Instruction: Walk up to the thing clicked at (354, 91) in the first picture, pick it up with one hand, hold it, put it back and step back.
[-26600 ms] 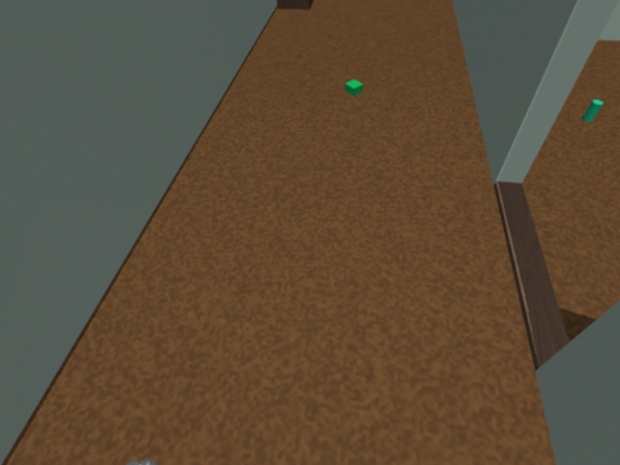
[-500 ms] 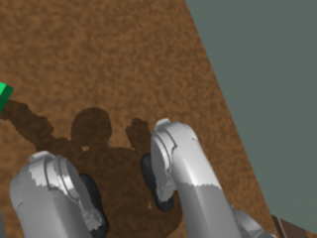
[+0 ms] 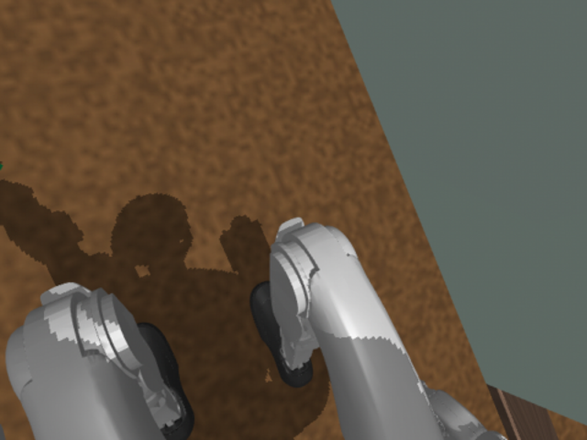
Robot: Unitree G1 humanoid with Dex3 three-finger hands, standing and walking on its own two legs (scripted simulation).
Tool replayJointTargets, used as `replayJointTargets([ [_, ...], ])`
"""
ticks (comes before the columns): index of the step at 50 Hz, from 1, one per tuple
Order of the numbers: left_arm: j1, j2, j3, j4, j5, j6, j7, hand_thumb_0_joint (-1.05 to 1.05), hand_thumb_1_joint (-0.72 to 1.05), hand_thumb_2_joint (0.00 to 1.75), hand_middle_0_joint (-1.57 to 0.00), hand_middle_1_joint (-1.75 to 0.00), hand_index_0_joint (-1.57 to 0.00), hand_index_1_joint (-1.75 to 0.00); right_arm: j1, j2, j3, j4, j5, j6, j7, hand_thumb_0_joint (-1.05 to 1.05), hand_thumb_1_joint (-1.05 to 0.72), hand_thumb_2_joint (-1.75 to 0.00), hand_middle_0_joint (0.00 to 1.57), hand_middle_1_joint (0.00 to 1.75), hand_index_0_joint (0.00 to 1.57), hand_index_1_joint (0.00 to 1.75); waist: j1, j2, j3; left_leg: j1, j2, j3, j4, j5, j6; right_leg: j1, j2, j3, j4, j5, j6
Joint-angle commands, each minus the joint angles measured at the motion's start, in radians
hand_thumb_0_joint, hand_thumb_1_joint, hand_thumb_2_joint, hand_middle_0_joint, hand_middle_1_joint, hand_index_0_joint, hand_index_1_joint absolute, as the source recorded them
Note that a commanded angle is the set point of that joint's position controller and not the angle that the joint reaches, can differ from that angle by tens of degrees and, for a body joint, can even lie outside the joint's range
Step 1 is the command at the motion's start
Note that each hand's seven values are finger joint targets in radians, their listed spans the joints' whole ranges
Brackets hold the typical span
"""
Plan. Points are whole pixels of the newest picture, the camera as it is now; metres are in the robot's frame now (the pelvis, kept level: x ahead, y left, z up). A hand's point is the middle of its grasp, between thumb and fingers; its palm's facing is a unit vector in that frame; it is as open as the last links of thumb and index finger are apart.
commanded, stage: rise first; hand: left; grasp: from above
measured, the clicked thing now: out of the picture +0.48 +0.37 -0.30
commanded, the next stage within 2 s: none
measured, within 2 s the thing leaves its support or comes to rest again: neither
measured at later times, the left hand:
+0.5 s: hand out of the picture +0.46 +0.40 -0.18, palm faces -0.13 -0.39 -0.91, open 14.3 cm
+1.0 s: hand out of the picture +0.45 +0.40 -0.18, palm faces -0.12 -0.38 -0.92, open 14.3 cm
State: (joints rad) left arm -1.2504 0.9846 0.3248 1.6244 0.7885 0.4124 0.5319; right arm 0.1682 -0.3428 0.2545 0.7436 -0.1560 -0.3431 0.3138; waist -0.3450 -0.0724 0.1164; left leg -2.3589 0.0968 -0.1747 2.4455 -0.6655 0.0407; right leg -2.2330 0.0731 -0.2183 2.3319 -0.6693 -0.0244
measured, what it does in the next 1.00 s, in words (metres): stands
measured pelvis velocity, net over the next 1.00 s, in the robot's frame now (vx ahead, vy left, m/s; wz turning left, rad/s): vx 0.00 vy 0.00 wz -0.01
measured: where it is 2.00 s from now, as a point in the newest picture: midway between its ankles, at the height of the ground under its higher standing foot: (231, 374)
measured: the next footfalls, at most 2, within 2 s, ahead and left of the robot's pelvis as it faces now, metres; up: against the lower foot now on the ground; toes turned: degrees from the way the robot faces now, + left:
none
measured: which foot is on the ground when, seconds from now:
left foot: down 0.00-1.00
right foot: down 0.00-1.00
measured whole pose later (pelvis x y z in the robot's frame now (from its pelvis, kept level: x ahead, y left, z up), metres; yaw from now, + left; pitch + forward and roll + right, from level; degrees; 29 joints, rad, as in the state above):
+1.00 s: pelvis +0.00 +0.00 +0.00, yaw +0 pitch +31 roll -12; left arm -1.26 1.02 0.30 1.64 0.80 0.40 0.52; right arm 0.17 -0.34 0.27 0.74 -0.16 -0.35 0.30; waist -0.35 -0.08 0.12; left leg -2.35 0.09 -0.18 2.44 -0.67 0.04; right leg -2.22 0.07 -0.22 2.32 -0.67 -0.02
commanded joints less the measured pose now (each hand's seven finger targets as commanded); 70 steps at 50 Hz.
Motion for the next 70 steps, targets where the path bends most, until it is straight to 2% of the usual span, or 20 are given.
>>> replayJointTargets([
  [1, -0.253, 0.269, -0.034, -0.119, 0.031, 0.002, 0.032, 0.0, -0.58, 1.02, -0.18, -0.86, -0.12, -0.92, 0.257, -0.28, -0.079, 0.051, 0.012, -0.002, -0.012, 0.0, -0.91, -0.9, 0.2, 0.3, 0.2, 0.3, -0.015, 0.473, -0.681, 0.542, -0.004, 0.027, -0.218, 0.202, -0.021, 0.323, 0.047, -0.003, -0.232, 0.234, 0.0],
  [2, -0.271, 0.249, -0.056, -0.147, 0.034, -0.001, 0.024, 0.0, -0.57, 1.01, -0.18, -0.87, -0.13, -0.92, 0.232, -0.282, -0.074, 0.011, 0.014, -0.006, -0.011, 0.0, -0.91, -0.9, 0.2, 0.3, 0.2, 0.3, -0.023, 0.475, -0.681, 0.545, -0.006, 0.028, -0.213, 0.212, -0.019, 0.321, 0.047, 0.0, -0.231, 0.245, 0.002],
  [6, -0.254, 0.266, -0.045, -0.092, 0.031, -0.006, 0.023, 0.0, -0.6, 1.04, -0.16, -0.89, -0.1, -0.95, 0.267, -0.282, -0.076, 0.059, 0.008, -0.008, -0.017, 0.0, -0.91, -0.9, 0.2, 0.3, 0.2, 0.3, -0.024, 0.448, -0.663, 0.51, -0.005, 0.032, -0.218, 0.189, -0.018, 0.335, 0.05, -0.001, -0.242, 0.223, 0.004],
  [7, -0.274, 0.243, -0.066, -0.118, 0.032, -0.009, 0.015, 0.0, -0.61, 1.04, -0.15, -0.91, -0.1, -0.96, 0.253, -0.286, -0.078, 0.042, 0.011, -0.012, -0.017, 0.0, -0.91, -0.9, 0.2, 0.3, 0.2, 0.3, -0.032, 0.463, -0.656, 0.53, -0.005, 0.022, -0.225, 0.185, -0.022, 0.309, 0.047, -0.004, -0.232, 0.216, -0.001],
  [10, -0.272, 0.259, -0.052, -0.109, 0.036, -0.017, 0.017, 0.0, -0.61, 1.05, -0.14, -0.91, -0.08, -0.97, 0.256, -0.285, -0.074, 0.046, 0.014, -0.014, -0.02, 0.0, -0.9, -0.9, 0.2, 0.3, 0.2, 0.3, -0.016, 0.478, -0.665, 0.557, -0.001, 0.007, -0.236, 0.18, -0.03, 0.289, 0.044, -0.017, -0.221, 0.2, -0.005],
  [11, -0.278, 0.244, -0.07, -0.09, 0.037, -0.018, 0.013, 0.0, -0.61, 1.05, -0.13, -0.93, -0.08, -0.98, 0.254, -0.286, -0.074, 0.052, 0.01, -0.014, -0.022, 0.0, -0.91, -0.9, 0.2, 0.3, 0.2, 0.3, -0.033, 0.481, -0.649, 0.545, -0.003, 0.011, -0.239, 0.165, -0.029, 0.288, 0.045, -0.014, -0.226, 0.191, -0.005],
  [14, -0.293, 0.253, -0.068, -0.11, 0.046, -0.021, 0.016, 0.0, -0.61, 1.08, -0.11, -0.95, -0.06, -1.0, 0.255, -0.287, -0.074, 0.052, 0.012, -0.014, -0.024, 0.0, -0.9, -0.9, 0.2, 0.3, 0.2, 0.3, -0.024, 0.495, -0.658, 0.566, 0.001, 0.008, -0.243, 0.178, -0.033, 0.285, 0.045, -0.018, -0.221, 0.199, -0.007],
  [16, -0.306, 0.239, -0.081, -0.137, 0.049, -0.02, 0.011, 0.0, -0.61, 1.07, -0.1, -0.97, -0.06, -1.02, 0.26, -0.293, -0.072, 0.037, 0.012, -0.015, -0.025, 0.0, -0.91, -0.9, 0.2, 0.3, 0.2, 0.3, -0.043, 0.492, -0.667, 0.584, -0.002, 0.012, -0.235, 0.206, -0.03, 0.3, 0.044, -0.015, -0.223, 0.23, -0.003],
  [17, -0.307, 0.269, -0.071, -0.13, 0.053, -0.02, 0.017, 0.0, -0.61, 1.07, -0.1, -0.96, -0.06, -1.01, 0.258, -0.296, -0.069, 0.047, 0.011, -0.014, -0.026, 0.0, -0.91, -0.9, 0.2, 0.3, 0.2, 0.3, -0.032, 0.497, -0.676, 0.573, 0.0, 0.017, -0.228, 0.211, -0.03, 0.307, 0.044, -0.013, -0.222, 0.237, -0.002],
  [19, -0.279, 0.25, -0.075, -0.103, 0.05, -0.015, 0.015, 0.0, -0.61, 1.08, -0.1, -0.97, -0.05, -1.02, 0.267, -0.293, -0.068, 0.041, 0.008, -0.013, -0.023, 0.0, -0.91, -0.9, 0.2, 0.3, 0.2, 0.3, -0.041, 0.491, -0.666, 0.567, -0.004, 0.027, -0.227, 0.227, -0.028, 0.326, 0.044, -0.008, -0.229, 0.253, 0.0],
  [22, -0.256, 0.264, -0.063, -0.106, 0.045, -0.015, 0.016, 0.0, -0.61, 1.08, -0.1, -0.97, -0.05, -1.02, 0.247, -0.291, -0.068, 0.022, 0.009, -0.013, -0.023, 0.0, -0.91, -0.9, 0.2, 0.3, 0.2, 0.3, -0.016, 0.475, -0.673, 0.556, -0.003, 0.025, -0.23, 0.217, -0.027, 0.327, 0.045, -0.008, -0.233, 0.241, 0.0],
  [28, -0.251, 0.283, -0.035, -0.136, 0.04, -0.017, 0.029, 0.0, -0.61, 1.08, -0.1, -0.96, -0.05, -1.01, 0.267, -0.284, -0.071, 0.03, 0.009, -0.01, -0.018, 0.0, -0.91, -0.9, 0.2, 0.3, 0.2, 0.3, -0.01, 0.498, -0.699, 0.564, -0.004, 0.027, -0.232, 0.229, -0.028, 0.345, 0.043, -0.009, -0.23, 0.248, -0.001],
  [33, -0.262, 0.273, -0.05, -0.121, 0.033, -0.017, 0.041, 0.0, -0.61, 1.08, -0.09, -0.96, -0.05, -1.01, 0.245, -0.285, -0.063, 0.003, 0.006, -0.014, -0.017, 0.0, -0.91, -0.9, 0.2, 0.3, 0.2, 0.3, -0.031, 0.464, -0.676, 0.53, -0.004, 0.038, -0.22, 0.219, -0.019, 0.383, 0.048, 0.003, -0.248, 0.262, 0.008],
  [39, -0.26, 0.319, -0.025, -0.12, 0.04, -0.021, 0.043, 0.0, -0.61, 1.07, -0.09, -0.97, -0.05, -1.02, 0.267, -0.291, -0.061, 0.039, 0.003, -0.016, -0.017, 0.0, -0.91, -0.9, 0.2, 0.3, 0.2, 0.3, -0.03, 0.484, -0.66, 0.542, -0.003, 0.027, -0.226, 0.186, -0.022, 0.342, 0.045, -0.006, -0.246, 0.216, 0.003],
  [41, -0.288, 0.272, -0.055, -0.142, 0.036, -0.024, 0.038, 0.0, -0.61, 1.08, -0.1, -0.96, -0.05, -1.01, 0.239, -0.288, -0.062, 0.011, 0.005, -0.02, -0.014, 0.0, -0.91, -0.9, 0.2, 0.3, 0.2, 0.3, -0.036, 0.506, -0.665, 0.569, -0.001, 0.023, -0.232, 0.189, -0.028, 0.324, 0.045, -0.011, -0.237, 0.214, -0.003],
  [51, -0.271, 0.282, -0.048, -0.11, 0.035, -0.022, 0.029, 0.0, -0.61, 1.09, -0.09, -0.97, -0.04, -1.02, 0.276, -0.29, -0.063, 0.043, 0.004, -0.013, -0.016, 0.0, -0.9, -0.9, 0.2, 0.3, 0.2, 0.3, -0.038, 0.491, -0.669, 0.555, -0.002, 0.019, -0.233, 0.207, -0.028, 0.341, 0.044, -0.013, -0.24, 0.235, 0.0],
  [54, -0.272, 0.262, -0.07, -0.102, 0.037, -0.02, 0.015, 0.0, -0.61, 1.08, -0.09, -0.98, -0.05, -1.03, 0.279, -0.295, -0.062, 0.037, 0.004, -0.012, -0.018, 0.0, -0.9, -0.9, 0.2, 0.3, 0.2, 0.3, -0.054, 0.466, -0.654, 0.551, -0.003, 0.022, -0.224, 0.228, -0.023, 0.348, 0.046, -0.008, -0.241, 0.258, 0.004],
  [61, -0.249, 0.308, -0.045, -0.141, 0.059, -0.018, 0.023, 0.0, -0.61, 1.07, -0.09, -0.98, -0.05, -1.03, 0.263, -0.294, -0.066, 0.035, 0.009, -0.01, -0.018, 0.0, -0.91, -0.9, 0.2, 0.3, 0.2, 0.3, -0.013, 0.524, -0.672, 0.594, 0.0, 0.007, -0.256, 0.213, -0.036, 0.311, 0.042, -0.016, -0.225, 0.224, -0.006],
  [62, -0.247, 0.284, -0.06, -0.11, 0.056, -0.018, 0.025, 0.0, -0.61, 1.08, -0.09, -0.97, -0.04, -1.02, 0.236, -0.291, -0.065, 0.006, 0.008, -0.015, -0.019, 0.0, -0.91, -0.9, 0.2, 0.3, 0.2, 0.3, -0.018, 0.517, -0.659, 0.572, -0.002, 0.014, -0.255, 0.202, -0.034, 0.318, 0.047, -0.012, -0.232, 0.222, -0.006],
  [70, -0.251, 0.285, -0.035, -0.114, 0.039, -0.022, 0.039, 0.0, -0.61, 1.09, -0.09, -0.96, -0.04, -1.01, 0.285, -0.297, -0.07, 0.042, 0.002, -0.013, -0.012, 0.0, -0.9, -0.9, 0.2, 0.3, 0.2, 0.3, -0.041, 0.492, -0.649, 0.584, 0.001, 0.014, -0.239, 0.221, -0.032, 0.324, 0.043, -0.013, -0.235, 0.243, 0.0],
])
